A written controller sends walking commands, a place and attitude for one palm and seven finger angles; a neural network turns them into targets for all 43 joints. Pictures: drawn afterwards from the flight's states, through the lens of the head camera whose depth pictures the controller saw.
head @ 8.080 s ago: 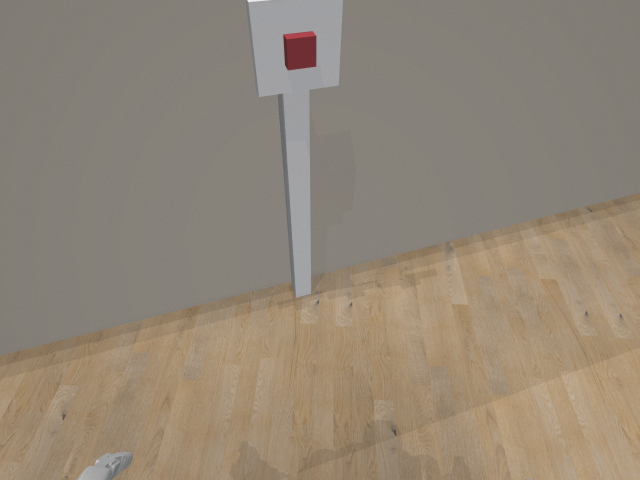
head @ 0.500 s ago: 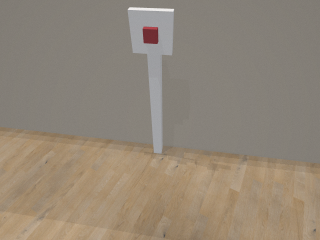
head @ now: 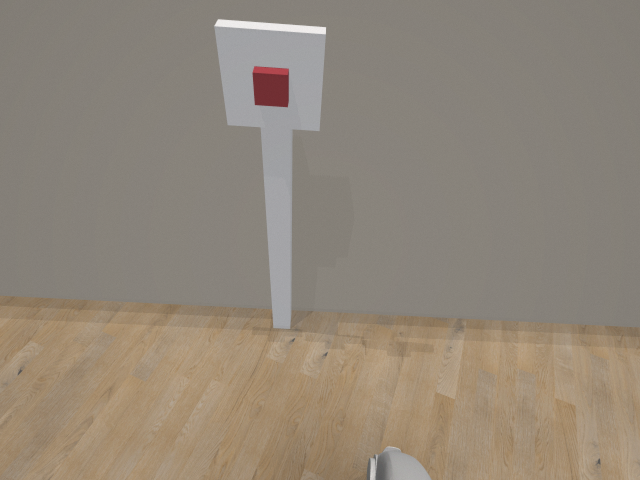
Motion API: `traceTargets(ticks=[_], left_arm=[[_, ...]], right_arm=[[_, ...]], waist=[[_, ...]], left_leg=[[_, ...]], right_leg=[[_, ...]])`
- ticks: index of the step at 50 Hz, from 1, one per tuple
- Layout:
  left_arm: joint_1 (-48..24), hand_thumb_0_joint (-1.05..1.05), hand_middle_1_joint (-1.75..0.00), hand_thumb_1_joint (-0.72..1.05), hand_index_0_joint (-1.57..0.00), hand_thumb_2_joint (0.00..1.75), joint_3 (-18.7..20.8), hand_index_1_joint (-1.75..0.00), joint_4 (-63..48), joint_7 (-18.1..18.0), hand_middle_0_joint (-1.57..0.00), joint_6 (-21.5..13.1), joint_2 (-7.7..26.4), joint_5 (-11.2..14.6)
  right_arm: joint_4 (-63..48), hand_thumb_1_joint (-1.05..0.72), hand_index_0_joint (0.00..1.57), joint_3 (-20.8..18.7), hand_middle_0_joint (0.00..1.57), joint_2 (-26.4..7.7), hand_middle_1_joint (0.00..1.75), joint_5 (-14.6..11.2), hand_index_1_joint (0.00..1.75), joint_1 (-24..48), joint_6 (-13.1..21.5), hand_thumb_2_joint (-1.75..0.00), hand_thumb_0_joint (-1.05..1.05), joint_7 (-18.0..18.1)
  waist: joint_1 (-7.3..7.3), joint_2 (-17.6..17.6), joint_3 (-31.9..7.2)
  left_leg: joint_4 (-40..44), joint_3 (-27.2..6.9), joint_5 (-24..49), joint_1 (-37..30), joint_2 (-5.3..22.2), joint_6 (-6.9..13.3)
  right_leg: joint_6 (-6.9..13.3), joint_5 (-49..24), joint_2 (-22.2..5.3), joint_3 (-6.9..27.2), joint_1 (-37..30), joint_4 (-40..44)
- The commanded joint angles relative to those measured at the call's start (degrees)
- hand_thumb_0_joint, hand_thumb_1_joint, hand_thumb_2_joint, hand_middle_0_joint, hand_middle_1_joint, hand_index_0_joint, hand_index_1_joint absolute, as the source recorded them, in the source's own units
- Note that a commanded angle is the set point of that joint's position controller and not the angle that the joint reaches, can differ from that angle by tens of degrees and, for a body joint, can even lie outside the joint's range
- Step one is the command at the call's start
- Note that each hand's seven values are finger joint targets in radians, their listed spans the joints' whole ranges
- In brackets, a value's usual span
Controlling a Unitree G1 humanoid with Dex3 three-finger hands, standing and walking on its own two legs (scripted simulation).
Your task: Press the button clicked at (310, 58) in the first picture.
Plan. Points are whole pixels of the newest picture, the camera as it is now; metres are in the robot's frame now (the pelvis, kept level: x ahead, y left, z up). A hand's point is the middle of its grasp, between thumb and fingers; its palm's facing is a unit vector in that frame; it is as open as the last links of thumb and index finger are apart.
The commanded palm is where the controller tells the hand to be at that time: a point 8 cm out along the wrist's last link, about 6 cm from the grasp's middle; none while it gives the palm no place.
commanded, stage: take the last steps up to it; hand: left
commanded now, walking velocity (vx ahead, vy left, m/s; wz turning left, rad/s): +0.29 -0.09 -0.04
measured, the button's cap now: (271, 86) +0.69 +0.12 +0.15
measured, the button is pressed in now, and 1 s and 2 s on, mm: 0 0 0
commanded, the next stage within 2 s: come to a stop and stand still in 0.32 s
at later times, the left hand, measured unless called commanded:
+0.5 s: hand (227, 447) +0.21 +0.14 -0.18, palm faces +0.05 -0.98 -0.18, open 7.3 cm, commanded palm none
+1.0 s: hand (228, 448) +0.20 +0.14 -0.17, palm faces +0.02 -0.95 -0.30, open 7.4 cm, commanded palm none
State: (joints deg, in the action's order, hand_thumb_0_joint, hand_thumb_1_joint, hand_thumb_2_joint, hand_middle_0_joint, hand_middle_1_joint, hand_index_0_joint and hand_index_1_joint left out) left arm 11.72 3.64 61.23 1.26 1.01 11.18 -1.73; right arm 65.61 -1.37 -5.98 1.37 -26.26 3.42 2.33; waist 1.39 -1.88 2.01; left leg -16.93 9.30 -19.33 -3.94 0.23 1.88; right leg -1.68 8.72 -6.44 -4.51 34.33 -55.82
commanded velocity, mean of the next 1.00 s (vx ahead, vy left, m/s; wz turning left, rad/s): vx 0.01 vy -0.02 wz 0.01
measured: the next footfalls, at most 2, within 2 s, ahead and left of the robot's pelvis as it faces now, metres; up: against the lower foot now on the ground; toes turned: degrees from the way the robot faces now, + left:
right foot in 0.16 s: +0.22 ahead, -0.15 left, +0.00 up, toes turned -9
left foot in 0.54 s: +0.29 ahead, +0.08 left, +0.00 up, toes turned +7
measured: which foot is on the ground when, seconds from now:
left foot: down 0.00-0.18, up 0.20-0.52, down 0.54-0.98, up 1.00-1.00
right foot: up 0.00-0.14, down 0.16-0.62, up 0.64-0.94, down 0.96-1.00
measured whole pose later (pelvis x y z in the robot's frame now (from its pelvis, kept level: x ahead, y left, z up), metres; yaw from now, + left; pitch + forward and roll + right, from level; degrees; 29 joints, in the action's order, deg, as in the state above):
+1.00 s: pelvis +0.15 -0.07 -0.02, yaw -2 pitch -2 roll +1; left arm 13.6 3.0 57.8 -1.5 0.8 11.4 -1.9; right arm 59.1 -4.9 -11.6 1.0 -8.9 -3.2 1.2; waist -0.4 2.5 3.1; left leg -36.2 4.7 -16.4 23.6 5.1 -1.5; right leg -1.1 19.6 -3.3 -3.1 14.9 -35.9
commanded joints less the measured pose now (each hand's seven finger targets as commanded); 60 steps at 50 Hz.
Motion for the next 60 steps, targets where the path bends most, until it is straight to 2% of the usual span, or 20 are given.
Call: traceTargets(ticks=[1, 3, 6, 7, 8, 9, 12, 16, 23, 26, 28, 31, 34, 40, 45, 47, 48, 51, 55, 60], left_arm=[[-8.98, 0.00, -0.30, 0.90, -0.20, 0.90, -0.77, -0.30, -5.97, 0.38, -0.20, -1.57, 0.10, 0.74], [-8.90, 0.00, -0.30, 0.90, -0.20, 0.90, -0.77, -0.30, -6.13, 0.31, -0.20, -2.06, -0.04, 0.83], [6.32, 0.00, -0.30, 0.90, -0.20, 0.90, 0.04, -0.30, -1.39, -0.29, -0.20, -3.44, 3.05, 0.68], [13.72, 0.00, -0.30, 0.90, -0.20, 0.90, 1.01, -0.30, 1.02, -0.71, -0.20, -4.23, 6.25, 0.24], [20.09, 0.00, -0.30, 0.90, -0.20, 0.90, 2.55, -0.30, 2.36, -1.51, -0.20, -4.77, 11.91, 0.14], [21.14, 0.00, -0.30, 0.90, -0.20, 0.90, 2.57, -0.30, 2.75, -1.70, -0.20, -4.64, 14.26, 1.32], [6.04, 0.00, -0.30, 0.90, -0.20, 0.90, 0.78, -0.30, -1.07, -2.22, -0.20, -4.17, 7.68, 1.34], [0.51, 0.00, -0.30, 0.90, -0.20, 0.90, -1.06, -0.30, -1.77, -2.51, -0.20, -4.73, 2.90, 0.52], [4.04, 0.00, -0.30, 0.90, -0.20, 0.90, -0.89, -0.30, -0.53, -2.43, -0.20, -4.45, 3.70, 0.53], [5.19, 0.00, -0.30, 0.90, -0.20, 0.90, -1.84, -0.30, 0.21, -2.77, -0.20, -3.24, 2.22, 1.24], [9.24, 0.00, -0.30, 0.90, -0.20, 0.90, -2.15, -0.30, 0.37, -3.45, -0.20, -2.02, 0.92, 1.52], [8.79, 0.00, -0.30, 0.90, -0.20, 0.90, -1.79, -0.30, 0.03, -3.43, -0.20, -0.15, 2.77, 1.17], [7.98, 0.00, -0.30, 0.90, -0.20, 0.90, -0.53, -0.30, -1.60, -3.28, -0.20, 0.83, 3.50, 0.71], [6.28, 0.00, -0.30, 0.90, -0.20, 0.90, 0.71, -0.30, -4.86, -2.95, -0.20, 1.49, 2.28, 0.64], [10.59, 0.00, -0.30, 0.90, -0.20, 0.90, 0.15, -0.30, -4.12, -2.74, -0.20, 0.68, 0.94, 0.73], [14.60, 0.00, -0.30, 0.90, -0.20, 0.90, 0.08, -0.30, -2.19, -2.99, -0.20, -0.37, 3.60, -0.09], [11.97, 0.00, -0.30, 0.90, -0.20, 0.90, 0.23, -0.30, -3.15, -3.15, -0.20, -1.13, 8.26, -0.62], [2.41, 0.00, -0.30, 0.90, -0.20, 0.90, 0.60, -0.30, -6.87, -3.50, -0.20, -0.98, 10.59, -0.21], [2.48, 0.00, -0.30, 0.90, -0.20, 0.90, 0.01, -0.30, -6.22, -3.09, -0.20, -1.87, 8.22, 0.38], [9.23, 0.00, -0.30, 0.90, -0.20, 0.90, 0.68, -0.30, -4.13, -3.68, -0.20, -2.02, 8.13, 0.28]], right_arm=[[-0.19, -0.90, 0.20, -1.50, 0.20, -8.69, 0.30, 0.58, 0.30, -6.10, 0.99, -0.90, 0.00, 0.46], [0.32, -0.90, 0.20, -1.66, 0.20, -9.39, 0.30, 0.60, 0.30, -5.89, 0.75, -0.90, 0.00, 0.40], [0.14, -0.90, 0.20, -2.36, 0.20, -11.27, 0.30, -0.21, 0.30, -3.58, 0.58, -0.90, 0.00, 0.11], [-0.15, -0.90, 0.20, -2.19, 0.20, -10.09, 0.30, -0.76, 0.30, -3.28, 0.69, -0.90, 0.00, -0.46], [-1.47, -0.90, 0.20, -1.69, 0.20, -6.39, 0.30, -1.52, 0.30, -5.76, 0.85, -0.90, 0.00, -0.87], [-2.80, -0.90, 0.20, -1.54, 0.20, -6.51, 0.30, -1.79, 0.30, -3.81, 0.50, -0.90, 0.00, -0.63], [-3.86, -0.90, 0.20, -1.95, 0.20, -4.59, 0.30, -0.88, 0.30, 2.56, -0.97, -0.90, 0.00, -1.25], [-2.75, -0.90, 0.20, -1.75, 0.20, -1.94, 0.30, -0.01, 0.30, -1.63, -3.19, -0.90, 0.00, -1.68], [-6.09, -0.90, 0.20, -0.73, 0.20, -2.68, 0.30, -0.25, 0.30, 7.93, -2.05, -0.90, 0.00, -1.97], [-4.23, -0.90, 0.20, -0.68, 0.20, -5.74, 0.30, -0.59, 0.30, 5.77, -1.14, -0.90, 0.00, -1.34], [-5.09, -0.90, 0.20, -1.33, 0.20, -10.99, 0.30, -0.64, 0.30, 7.86, -1.24, -0.90, 0.00, -0.58], [-6.12, -0.90, 0.20, -1.90, 0.20, -11.95, 0.30, -0.89, 0.30, 10.82, -2.28, -0.90, 0.00, 0.68], [-7.01, -0.90, 0.20, -2.98, 0.20, -13.46, 0.30, -0.44, 0.30, 10.87, -3.12, -0.90, 0.00, 1.52], [-9.50, -0.90, 0.20, -4.65, 0.20, -13.92, 0.30, -0.18, 0.30, 14.64, -3.87, -0.90, 0.00, 0.85], [-10.45, -0.90, 0.20, -4.76, 0.20, -13.33, 0.30, 0.10, 0.30, 19.04, -4.38, -0.90, 0.00, -0.50], [-10.24, -0.90, 0.20, -3.99, 0.20, -9.47, 0.30, -0.56, 0.30, 17.83, -4.94, -0.90, 0.00, -1.23], [-11.19, -0.90, 0.20, -2.94, 0.20, -5.03, 0.30, -1.05, 0.30, 17.53, -5.57, -0.90, 0.00, -1.69], [-11.50, -0.90, 0.20, -3.29, 0.20, -7.71, 0.30, -0.27, 0.30, 19.30, -6.82, -0.90, 0.00, -2.68], [-7.24, -0.90, 0.20, -3.32, 0.20, -9.32, 0.30, 0.02, 0.30, 10.85, -5.84, -0.90, 0.00, -3.11], [-8.69, -0.90, 0.20, -3.11, 0.20, -9.63, 0.30, 0.05, 0.30, 12.43, -5.38, -0.90, 0.00, -2.82]], waist=[[2.12, 8.21, 9.17], [1.47, 8.94, 8.00], [-5.43, 6.14, -2.32], [-8.69, 2.33, -6.84], [-9.89, -10.54, -14.66], [-8.89, -9.45, -17.04], [-3.93, -1.68, -1.28], [2.07, -3.08, 1.71], [-0.76, -4.37, 0.14], [-0.18, 4.29, -3.44], [-1.78, 11.56, -3.55], [-1.23, 17.73, 0.09], [-0.40, 12.06, -3.03], [-0.37, 8.97, -10.27], [-2.64, 14.16, -9.25], [-4.43, 2.62, -6.78], [-3.55, -12.73, -1.90], [-2.77, -12.80, 6.09], [-1.23, -7.72, 4.78], [-4.77, -7.29, 0.99]], left_leg=[[3.19, -8.45, 36.04, 0.32, 17.99, 5.95], [0.00, -6.27, 44.12, 1.95, 17.65, 5.33], [-16.60, -3.75, 52.11, 5.34, 15.02, 2.58], [-27.81, -2.45, 40.97, 16.26, 12.46, 0.68], [-47.05, 0.10, 2.48, 30.34, 3.51, -1.83], [-59.88, -5.99, -15.90, 33.80, 1.10, -1.32], [-60.82, -10.02, -4.70, 35.47, 7.93, -0.92], [-47.35, -7.35, -0.28, 26.98, 8.16, -2.76], [-22.84, -4.89, 4.28, 23.13, 6.13, -4.60], [-8.17, -7.33, 26.86, 9.03, 7.19, -4.51], [-7.63, -13.91, 46.17, 10.12, 16.89, 1.24], [-2.30, -17.37, 53.57, 12.86, 20.11, 5.97], [-4.65, -16.91, 58.05, 9.11, 22.48, 9.70], [-6.45, -12.91, 46.23, 6.65, 20.28, 8.69], [-5.19, -11.95, 17.63, 18.02, 16.78, 5.19], [-10.93, -8.16, -4.20, 28.34, 8.49, -0.28], [-20.62, -5.36, -10.47, 33.69, 2.85, -4.28], [-32.92, -10.40, -6.02, 30.32, 3.19, -3.36], [-36.84, -9.02, 2.86, 32.14, 2.21, -4.14], [-35.41, -9.17, 0.32, 35.10, 2.75, -5.41]], right_leg=[[1.51, 2.67, 0.10, -1.28, 5.68, 10.59], [2.84, 4.19, 2.28, -3.16, -1.71, 16.53], [4.69, -1.52, 6.44, -5.41, -24.79, 25.58], [6.67, -5.70, 1.71, -0.32, -39.40, 25.84], [13.30, -15.84, -14.64, 20.85, -52.51, 28.84], [17.72, -21.00, -20.87, 29.55, -50.58, 34.29], [13.66, 0.09, -15.73, 19.13, -26.01, 41.04], [9.69, -0.81, -9.21, 4.99, -11.69, 44.41], [10.46, -11.06, -7.94, 4.23, -18.88, 39.28], [4.86, -9.90, -2.15, 0.93, -17.59, 30.04], [0.86, 4.77, 1.27, -0.28, -19.34, 28.26], [-0.23, 18.17, 2.48, -0.14, -16.86, 15.02], [0.07, 23.60, 2.80, 4.37, -10.79, 0.18], [-1.22, 19.76, 4.08, 4.89, -8.06, -3.91], [0.03, 12.87, 3.51, 0.85, -21.76, 18.24], [0.41, 7.12, 1.23, 2.81, -30.07, 33.97], [4.50, 21.09, -10.85, 20.06, -23.09, 43.89], [7.69, 35.41, -14.42, 26.46, -5.55, 51.99], [5.54, 14.23, -9.04, 14.48, -16.75, 45.26], [8.48, 6.61, -12.33, 15.89, -27.88, 42.50]])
